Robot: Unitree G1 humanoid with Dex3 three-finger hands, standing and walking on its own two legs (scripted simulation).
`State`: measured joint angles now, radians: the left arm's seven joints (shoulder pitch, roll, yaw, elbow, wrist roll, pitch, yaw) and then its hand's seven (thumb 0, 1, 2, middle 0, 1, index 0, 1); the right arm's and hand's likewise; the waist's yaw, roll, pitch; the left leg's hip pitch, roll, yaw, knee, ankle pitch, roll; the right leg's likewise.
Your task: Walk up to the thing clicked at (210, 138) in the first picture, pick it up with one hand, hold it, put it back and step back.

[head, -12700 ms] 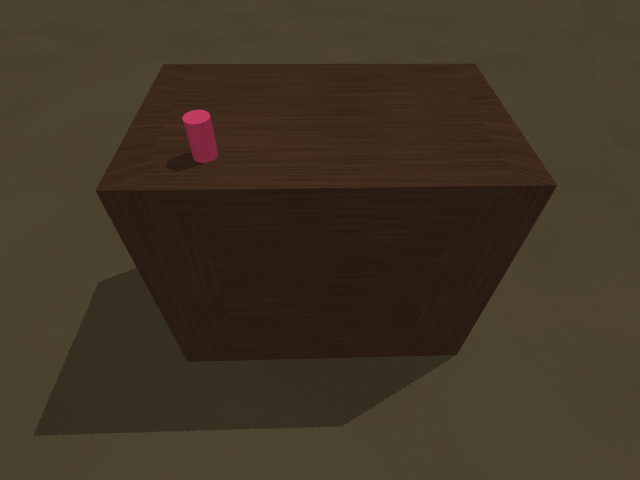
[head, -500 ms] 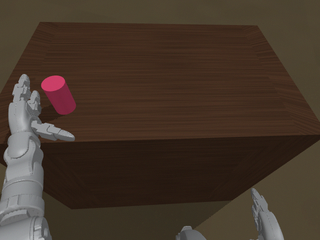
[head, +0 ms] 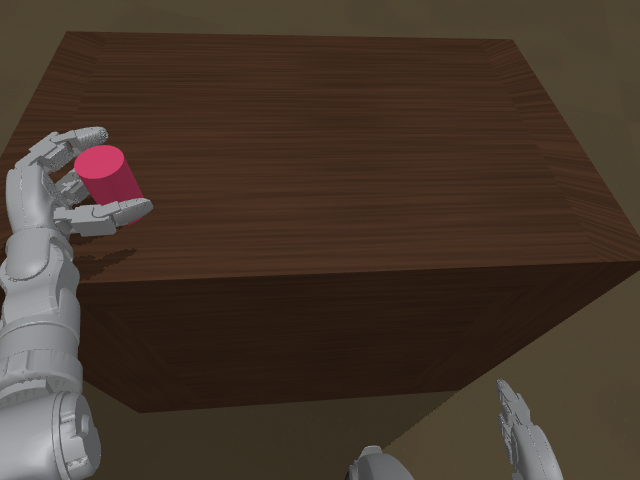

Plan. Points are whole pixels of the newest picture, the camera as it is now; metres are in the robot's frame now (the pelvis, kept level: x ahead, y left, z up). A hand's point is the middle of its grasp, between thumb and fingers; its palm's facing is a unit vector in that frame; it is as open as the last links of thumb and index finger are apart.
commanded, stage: close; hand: left
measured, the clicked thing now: (113, 187) +0.48 +0.23 +0.07
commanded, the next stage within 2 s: settle in 0.22 s
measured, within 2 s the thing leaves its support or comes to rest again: leaves its support in 0.64 s
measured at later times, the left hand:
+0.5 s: hand (99, 196) +0.45 +0.23 +0.09, palm faces +0.22 -0.98 -0.01, open 8.7 cm
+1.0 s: hand (85, 175) +0.44 +0.23 +0.14, palm faces +0.24 -0.97 -0.02, open 4.9 cm
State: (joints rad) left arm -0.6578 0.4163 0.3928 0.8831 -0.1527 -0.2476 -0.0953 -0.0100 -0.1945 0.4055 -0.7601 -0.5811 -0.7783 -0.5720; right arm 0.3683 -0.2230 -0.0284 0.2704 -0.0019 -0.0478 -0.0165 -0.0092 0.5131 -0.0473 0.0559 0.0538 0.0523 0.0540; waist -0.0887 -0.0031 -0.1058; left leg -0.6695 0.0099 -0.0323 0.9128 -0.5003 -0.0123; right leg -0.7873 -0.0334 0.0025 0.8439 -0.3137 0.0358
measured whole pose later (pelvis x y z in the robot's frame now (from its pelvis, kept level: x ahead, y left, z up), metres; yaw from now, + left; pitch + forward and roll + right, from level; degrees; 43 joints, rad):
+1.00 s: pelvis +0.01 -0.01 +0.01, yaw +0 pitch +11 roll +0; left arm -0.58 0.39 0.36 0.71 -0.17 -0.08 -0.09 0.01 -0.07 1.09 -0.88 -1.17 -1.40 -1.43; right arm 0.31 -0.22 -0.04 0.41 0.04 -0.03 -0.05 -0.01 0.54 -0.05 0.05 0.05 0.05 0.05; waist -0.05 0.02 -0.10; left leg -0.53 0.01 -0.04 0.82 -0.47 -0.02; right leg -0.66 -0.03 0.00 0.79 -0.31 0.02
